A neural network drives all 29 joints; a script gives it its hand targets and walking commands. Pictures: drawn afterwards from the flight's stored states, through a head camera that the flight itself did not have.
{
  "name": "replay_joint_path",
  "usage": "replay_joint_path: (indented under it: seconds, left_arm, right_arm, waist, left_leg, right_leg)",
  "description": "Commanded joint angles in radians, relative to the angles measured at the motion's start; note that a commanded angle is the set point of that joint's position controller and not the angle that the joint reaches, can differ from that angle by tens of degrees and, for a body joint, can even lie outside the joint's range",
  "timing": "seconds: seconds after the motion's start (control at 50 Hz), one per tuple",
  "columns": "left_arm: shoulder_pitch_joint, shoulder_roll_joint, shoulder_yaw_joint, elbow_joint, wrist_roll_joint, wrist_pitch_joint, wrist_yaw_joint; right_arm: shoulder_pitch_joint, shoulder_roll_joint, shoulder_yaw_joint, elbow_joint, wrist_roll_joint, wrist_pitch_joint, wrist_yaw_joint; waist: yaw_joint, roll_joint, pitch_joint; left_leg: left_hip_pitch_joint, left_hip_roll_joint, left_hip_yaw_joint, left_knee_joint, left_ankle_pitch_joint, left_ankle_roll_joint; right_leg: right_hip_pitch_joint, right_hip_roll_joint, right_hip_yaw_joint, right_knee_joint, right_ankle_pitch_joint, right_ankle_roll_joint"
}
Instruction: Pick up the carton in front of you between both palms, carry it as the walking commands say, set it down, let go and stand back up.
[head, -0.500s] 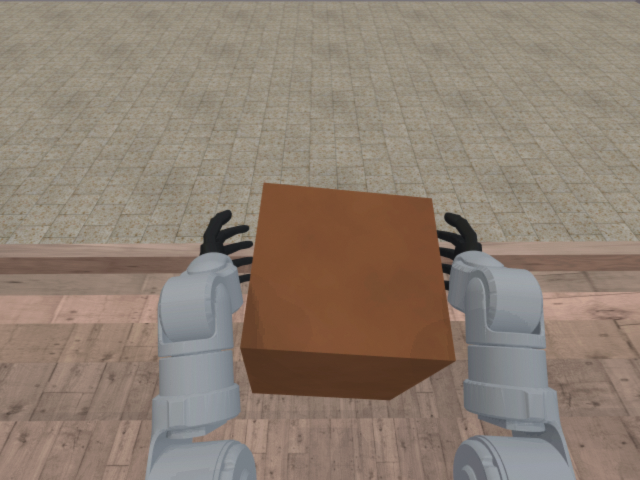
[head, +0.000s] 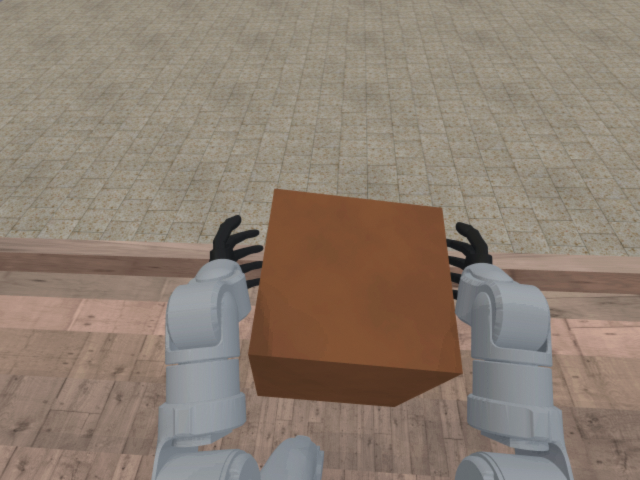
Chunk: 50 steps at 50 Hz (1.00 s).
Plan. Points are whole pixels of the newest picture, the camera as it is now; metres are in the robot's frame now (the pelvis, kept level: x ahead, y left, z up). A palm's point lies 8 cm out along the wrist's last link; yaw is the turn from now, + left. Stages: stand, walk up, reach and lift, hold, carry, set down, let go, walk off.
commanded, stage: carry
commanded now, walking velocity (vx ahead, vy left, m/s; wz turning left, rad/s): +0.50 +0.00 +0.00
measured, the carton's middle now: (341, 310) +0.33 +0.04 +0.01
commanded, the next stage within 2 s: none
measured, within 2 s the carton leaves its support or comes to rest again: neither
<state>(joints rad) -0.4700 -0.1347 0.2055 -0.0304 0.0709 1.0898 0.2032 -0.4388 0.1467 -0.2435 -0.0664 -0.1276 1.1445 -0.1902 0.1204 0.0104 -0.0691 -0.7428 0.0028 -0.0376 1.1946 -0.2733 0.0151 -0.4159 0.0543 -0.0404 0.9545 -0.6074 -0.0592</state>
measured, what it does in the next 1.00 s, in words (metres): goes down: left foot 0.16 m lower, then right foot 0.16 m lower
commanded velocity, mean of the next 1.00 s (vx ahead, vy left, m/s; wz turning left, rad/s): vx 0.50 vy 0.00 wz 0.00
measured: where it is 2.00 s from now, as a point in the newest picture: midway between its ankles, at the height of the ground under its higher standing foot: (333, 281)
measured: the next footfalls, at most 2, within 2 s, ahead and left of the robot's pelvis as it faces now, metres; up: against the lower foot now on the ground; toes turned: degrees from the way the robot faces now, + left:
left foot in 0.18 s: +0.22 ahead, +0.09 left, -0.16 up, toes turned +3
right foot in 0.60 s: +0.49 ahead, -0.01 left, -0.33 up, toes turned +2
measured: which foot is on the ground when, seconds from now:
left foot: up 0.00-0.16, down 0.18-0.60, up 0.62-0.96, down 0.98-1.00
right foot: down 0.00-0.18, up 0.20-0.58, down 0.60-0.98, up 1.00-1.00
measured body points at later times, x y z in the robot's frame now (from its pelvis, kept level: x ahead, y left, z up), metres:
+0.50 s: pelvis +0.29 +0.05 -0.20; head +0.31 +0.08 +0.25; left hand +0.63 +0.20 -0.12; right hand +0.62 -0.10 -0.11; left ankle +0.18 +0.09 -0.84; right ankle +0.48 -0.07 -0.87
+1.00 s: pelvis +0.69 +0.11 -0.43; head +0.65 +0.12 +0.01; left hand +1.02 +0.24 -0.32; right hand +1.00 -0.06 -0.33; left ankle +0.79 +0.17 -1.15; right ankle +0.49 +0.00 -0.94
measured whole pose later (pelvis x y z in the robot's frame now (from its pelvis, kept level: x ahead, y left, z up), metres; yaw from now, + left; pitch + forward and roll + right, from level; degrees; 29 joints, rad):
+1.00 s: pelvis +0.69 +0.11 -0.43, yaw +0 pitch -2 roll -3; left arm -0.38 -0.12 0.19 0.00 0.08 0.95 0.19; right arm -0.39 0.16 -0.20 0.03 -0.09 0.95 -0.22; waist -0.07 0.04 -0.07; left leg -0.44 0.00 0.07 0.64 0.14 0.09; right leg -0.28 0.06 -0.06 1.64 -0.73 -0.07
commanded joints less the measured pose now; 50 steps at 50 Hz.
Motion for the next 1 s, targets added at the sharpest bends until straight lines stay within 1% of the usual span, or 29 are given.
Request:
replay_joint_path:
  seconds: [0.0, 0.04, 0.08, 0.12, 0.14, 0.16, 0.18, 0.2, 0.26, 0.28, 0.34, 0.38, 0.48, 0.5, 0.54, 0.56, 0.58, 0.6, 0.62, 0.64, 0.66, 0.68, 0.7, 0.78, 0.86, 0.9, 0.94, 0.96, 0.98]
  left_arm:
    - [-0.648, -0.974, -0.742, -0.024, -0.441, -0.007, -0.23]
    - [-0.652, -0.961, -0.743, -0.08, -0.453, -0.013, -0.218]
    - [-0.601, -0.899, -0.709, -0.083, -0.428, 0.002, -0.204]
    - [-0.466, -0.877, -0.644, -0.015, -0.338, 0.02, -0.196]
    - [-0.517, -0.818, -0.64, -0.012, -0.318, 0.037, -0.184]
    - [-0.573, -0.792, -0.608, -0.043, -0.267, 0.035, -0.163]
    - [-0.528, -0.725, -0.524, 0.026, -0.262, 0.054, -0.146]
    - [-0.444, -0.64, -0.456, 0.076, -0.194, 0.073, -0.119]
    - [-0.575, -0.662, -0.418, 0.006, -0.152, 0.081, -0.096]
    - [-0.618, -0.705, -0.414, 0.014, -0.145, 0.069, -0.108]
    - [-0.692, -0.919, -0.546, 0.002, -0.249, 0.013, -0.149]
    - [-0.658, -0.957, -0.606, 0.0, -0.281, -0.023, -0.165]
    - [-0.549, -0.928, -0.644, -0.018, -0.236, -0.055, -0.158]
    - [-0.551, -0.896, -0.641, -0.001, -0.243, -0.049, -0.16]
    - [-0.506, -0.87, -0.654, -0.058, -0.234, -0.07, -0.164]
    - [-0.458, -0.856, -0.632, -0.038, -0.226, -0.07, -0.164]
    - [-0.443, -0.881, -0.667, -0.037, -0.275, -0.069, -0.17]
    - [-0.418, -0.831, -0.646, -0.014, -0.24, -0.07, -0.164]
    - [-0.409, -0.802, -0.657, -0.007, -0.266, -0.068, -0.158]
    - [-0.454, -0.821, -0.675, 0.02, -0.318, -0.057, -0.159]
    - [-0.453, -0.86, -0.713, 0.071, -0.357, -0.06, -0.166]
    - [-0.546, -0.904, -0.749, -0.037, -0.373, -0.086, -0.169]
    - [-0.638, -0.941, -0.75, -0.074, -0.401, -0.089, -0.172]
    - [-0.603, -1.01, -0.766, -0.013, -0.399, -0.116, -0.189]
    - [-0.516, -0.982, -0.751, 0.034, -0.379, -0.137, -0.181]
    - [-0.457, -0.934, -0.717, 0.005, -0.337, -0.146, -0.189]
    - [-0.426, -0.901, -0.67, 0.08, -0.286, -0.134, -0.181]
    - [-0.404, -0.854, -0.658, 0.056, -0.236, -0.129, -0.161]
    - [-0.462, -0.811, -0.583, 0.042, -0.195, -0.118, -0.14]
  right_arm:
    - [-0.588, 0.802, 0.629, -0.045, 0.257, -0.064, 0.142]
    - [-0.655, 0.79, 0.649, -0.126, 0.296, -0.062, 0.14]
    - [-0.597, 0.759, 0.642, -0.087, 0.301, -0.041, 0.128]
    - [-0.603, 0.726, 0.662, -0.103, 0.311, -0.022, 0.129]
    - [-0.55, 0.712, 0.64, -0.032, 0.317, -0.009, 0.133]
    - [-0.579, 0.713, 0.634, -0.041, 0.334, -0.006, 0.142]
    - [-0.569, 0.652, 0.61, 0.048, 0.344, 0.01, 0.13]
    - [-0.578, 0.648, 0.629, 0.058, 0.367, 0.007, 0.124]
    - [-0.759, 0.814, 0.653, 0.079, 0.477, 0.013, 0.146]
    - [-0.826, 0.854, 0.67, 0.068, 0.503, -0.003, 0.158]
    - [-0.834, 0.953, 0.675, 0.037, 0.464, -0.051, 0.186]
    - [-0.814, 1.009, 0.716, -0.006, 0.476, -0.087, 0.203]
    - [-0.624, 0.971, 0.757, -0.009, 0.441, -0.133, 0.201]
    - [-0.619, 0.956, 0.734, 0.041, 0.423, -0.139, 0.196]
    - [-0.533, 0.921, 0.754, 0.014, 0.433, -0.147, 0.202]
    - [-0.596, 0.907, 0.757, 0.006, 0.403, -0.15, 0.193]
    - [-0.614, 0.871, 0.74, -0.054, 0.407, -0.157, 0.185]
    - [-0.54, 0.87, 0.72, -0.019, 0.362, -0.14, 0.168]
    - [-0.501, 0.791, 0.669, -0.004, 0.339, -0.129, 0.151]
    - [-0.402, 0.721, 0.609, 0.058, 0.275, -0.126, 0.127]
    - [-0.385, 0.688, 0.558, 0.097, 0.231, -0.127, 0.116]
    - [-0.453, 0.788, 0.595, -0.004, 0.267, -0.144, 0.129]
    - [-0.497, 0.798, 0.582, 0.03, 0.261, -0.148, 0.136]
    - [-0.529, 0.832, 0.644, -0.009, 0.29, -0.2, 0.17]
    - [-0.502, 0.822, 0.667, -0.02, 0.3, -0.223, 0.153]
    - [-0.483, 0.786, 0.666, -0.009, 0.301, -0.218, 0.147]
    - [-0.486, 0.753, 0.685, 0.017, 0.31, -0.204, 0.147]
    - [-0.423, 0.742, 0.678, 0.074, 0.315, -0.189, 0.155]
    - [-0.471, 0.767, 0.668, 0.162, 0.335, -0.17, 0.156]
  waist:
    - [-0.04, -0.063, -0.192]
    - [0.006, -0.084, -0.248]
    - [-0.058, -0.148, -0.326]
    - [-0.164, -0.08, -0.304]
    - [-0.344, -0.042, -0.322]
    - [-0.374, 0.085, -0.244]
    - [-0.282, 0.161, -0.121]
    - [-0.168, 0.24, -0.164]
    - [-0.169, -0.056, -0.222]
    - [-0.173, -0.008, -0.193]
    - [-0.167, 0.137, -0.268]
    - [-0.216, -0.056, -0.222]
    - [-0.27, 0.073, -0.189]
    - [-0.256, 0.128, -0.205]
    - [-0.09, 0.129, -0.331]
    - [0.063, 0.055, -0.322]
    - [0.173, -0.154, -0.271]
    - [0.036, -0.28, -0.235]
    - [-0.074, -0.171, -0.267]
    - [-0.107, -0.061, -0.305]
    - [-0.085, -0.007, -0.231]
    - [-0.082, -0.111, -0.327]
    - [-0.074, -0.066, -0.284]
    - [-0.039, 0.082, -0.247]
    - [0.004, -0.029, -0.227]
    - [-0.13, -0.21, -0.291]
    - [-0.359, -0.057, -0.369]
    - [-0.42, 0.133, -0.264]
    - [-0.372, 0.214, -0.149]
  left_leg:
    - [-0.082, 0.016, 0.0, -0.266, 0.376, -0.011]
    - [0.273, -0.045, 0.109, -0.556, 0.619, 0.002]
    - [0.515, -0.048, 0.146, -0.587, 0.688, 0.008]
    - [0.615, -0.075, 0.215, -0.619, 0.576, 0.033]
    - [0.794, -0.025, 0.188, -0.746, 0.539, 0.077]
    - [0.834, 0.082, 0.039, -0.825, 0.578, 0.108]
    - [0.895, 0.161, -0.016, -0.57, 0.965, 0.077]
    - [0.91, 0.222, -0.264, -0.533, 0.895, 0.099]
    - [0.65, 0.299, -0.472, -0.611, 0.357, 0.248]
    - [0.482, 0.311, -0.475, -0.645, 0.333, 0.302]
    - [0.619, 0.261, -0.369, -0.538, 0.33, 0.213]
    - [0.748, 0.122, -0.273, -0.362, 0.189, 0.123]
    - [0.425, 0.007, -0.074, -0.303, 0.099, 0.149]
    - [0.463, 0.017, -0.097, -0.237, 0.14, 0.146]
    - [0.375, 0.03, 0.03, 0.07, 0.482, 0.097]
    - [0.274, 0.08, 0.046, 0.289, 0.667, 0.052]
    - [0.139, -0.007, 0.112, 0.796, 0.229, 0.012]
    - [-0.115, -0.12, 0.083, 0.799, -0.486, 0.021]
    - [-0.15, -0.052, -0.002, 0.571, -0.35, 0.024]
    - [-0.17, -0.012, -0.042, 0.385, -0.242, 0.02]
    - [-0.198, 0.026, -0.016, 0.264, -0.188, 0.02]
    - [-0.221, 0.046, -0.074, 0.113, -0.144, -0.012]
    - [-0.191, 0.083, -0.086, 0.07, -0.121, -0.016]
    - [-0.175, 0.09, -0.082, -0.117, 0.346, 0.018]
    - [0.206, -0.041, 0.147, -0.582, 0.671, 0.009]
    - [0.545, -0.045, 0.167, -0.435, 0.769, 0.034]
    - [0.84, -0.063, 0.173, -0.527, 0.535, 0.071]
    - [0.863, 0.022, 0.174, -0.677, 0.591, 0.091]
    - [0.816, 0.112, -0.029, -0.596, 0.927, 0.098]
  right_leg:
    - [0.198, -0.189, 0.385, -0.175, 0.368, -0.162]
    - [0.043, -0.11, 0.203, -0.13, 0.268, -0.129]
    - [0.009, -0.128, 0.16, -0.018, 0.268, -0.102]
    - [0.044, -0.091, 0.04, 0.308, 0.648, -0.052]
    - [0.007, -0.127, 0.017, 0.597, 0.895, -0.009]
    - [-0.162, -0.01, 0.023, 0.908, 0.308, 0.022]
    - [-0.486, 0.069, 0.011, 1.035, -0.185, 0.042]
    - [-0.598, 0.01, 0.118, 0.83, -0.019, 0.041]
    - [-0.46, -0.107, 0.115, 0.443, 0.215, 0.075]
    - [-0.373, -0.083, 0.099, 0.351, 0.26, 0.074]
    - [-0.439, -0.1, 0.094, 0.396, 0.455, 0.013]
    - [-0.599, -0.095, 0.076, 0.096, 0.723, -0.002]
    - [-0.094, 0.005, -0.087, -0.308, 1.048, 0.012]
    - [0.012, 0.002, -0.088, -0.348, 1.019, 0.007]
    - [0.324, 0.07, -0.184, -0.224, 0.986, -0.035]
    - [0.477, 0.004, -0.058, -0.297, 0.86, -0.08]
    - [0.551, -0.076, -0.007, -0.484, 0.853, -0.166]
    - [0.644, -0.185, 0.165, -0.278, 1.313, -0.174]
    - [0.605, -0.259, 0.358, -0.263, 1.373, -0.163]
    - [0.603, -0.276, 0.422, -0.278, 1.046, -0.194]
    - [0.51, -0.246, 0.451, -0.284, 1.079, -0.172]
    - [0.534, -0.321, 0.612, -0.236, 1.061, -0.293]
    - [0.431, -0.36, 0.627, -0.235, 1.095, -0.296]
    - [0.355, -0.223, 0.444, -0.108, 0.772, -0.215]
    - [0.134, -0.042, 0.223, -0.067, 0.559, -0.137]
    - [0.047, -0.086, 0.085, 0.106, 0.643, -0.089]
    - [-0.034, -0.113, -0.003, 0.546, 1.032, -0.027]
    - [-0.111, -0.041, -0.025, 0.896, 0.497, -0.005]
    - [-0.254, 0.094, -0.022, 1.062, -0.115, 0.024]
